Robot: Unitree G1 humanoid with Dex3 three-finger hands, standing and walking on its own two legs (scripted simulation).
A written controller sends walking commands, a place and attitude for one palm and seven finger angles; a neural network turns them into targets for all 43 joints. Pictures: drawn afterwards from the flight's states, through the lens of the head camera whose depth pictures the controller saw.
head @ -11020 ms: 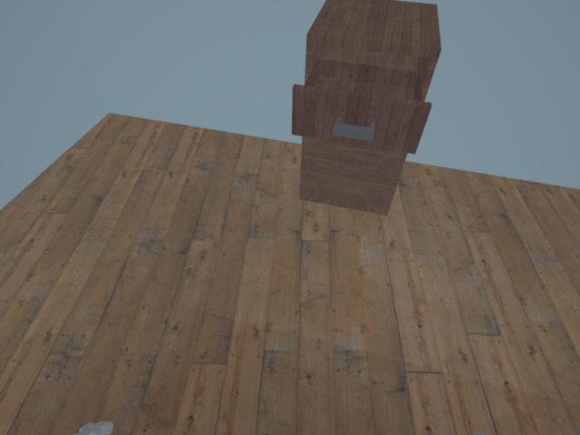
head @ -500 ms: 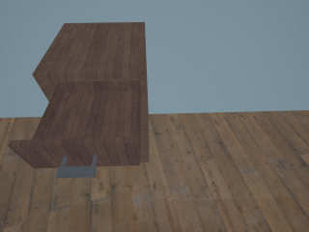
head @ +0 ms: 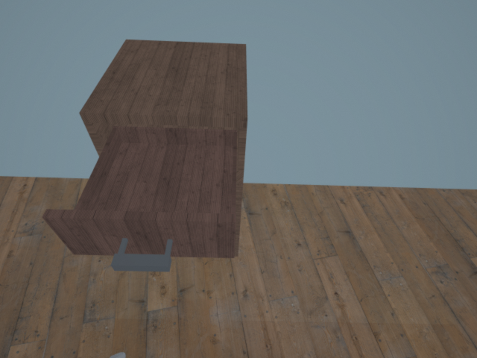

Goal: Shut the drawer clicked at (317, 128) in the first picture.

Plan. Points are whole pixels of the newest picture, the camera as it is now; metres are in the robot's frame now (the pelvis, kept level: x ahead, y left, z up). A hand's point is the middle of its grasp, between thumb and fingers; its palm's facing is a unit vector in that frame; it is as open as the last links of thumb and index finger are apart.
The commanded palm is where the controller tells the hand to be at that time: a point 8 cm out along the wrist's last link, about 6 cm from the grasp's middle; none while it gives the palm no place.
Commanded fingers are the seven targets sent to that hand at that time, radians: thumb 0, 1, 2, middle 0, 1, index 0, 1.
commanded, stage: raise the hand and make a fist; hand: left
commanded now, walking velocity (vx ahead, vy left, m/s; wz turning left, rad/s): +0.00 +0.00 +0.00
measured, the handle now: (144, 252) +0.33 +0.23 -0.10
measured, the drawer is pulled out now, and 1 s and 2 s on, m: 0.30 0.30 0.30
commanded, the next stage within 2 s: bring the fist close to the handle in 1.82 s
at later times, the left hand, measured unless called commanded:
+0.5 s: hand out of the picture +0.11 +0.17 -0.04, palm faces +0.14 -0.99 -0.07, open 5.1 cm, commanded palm +0.10 +0.22 -0.04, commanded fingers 0.00 0.90 0.90 -0.80 -0.95 -0.80 -0.95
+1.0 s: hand (137, 352) +0.14 +0.17 -0.03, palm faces +0.08 -1.00 -0.04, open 3.2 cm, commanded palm +0.10 +0.22 -0.02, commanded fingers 0.00 0.90 0.90 -1.30 -1.49 -1.30 -1.49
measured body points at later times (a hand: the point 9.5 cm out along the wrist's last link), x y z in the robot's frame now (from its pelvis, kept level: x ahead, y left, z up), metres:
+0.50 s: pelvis -0.08 -0.03 -0.10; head -0.02 -0.02 +0.35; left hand +0.10 +0.22 -0.03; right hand +0.15 -0.23 -0.15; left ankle -0.05 +0.09 -0.74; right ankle -0.01 -0.12 -0.74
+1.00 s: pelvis -0.05 -0.02 -0.08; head +0.02 -0.01 +0.37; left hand +0.13 +0.22 -0.02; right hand +0.15 -0.25 -0.15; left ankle -0.05 +0.09 -0.74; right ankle -0.01 -0.12 -0.74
